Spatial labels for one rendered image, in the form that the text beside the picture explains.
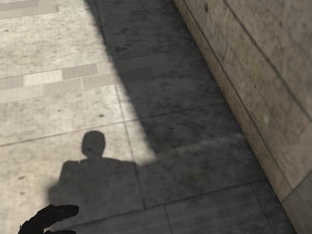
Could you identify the left robot hand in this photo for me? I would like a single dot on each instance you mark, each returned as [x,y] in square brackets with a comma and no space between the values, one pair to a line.
[47,217]

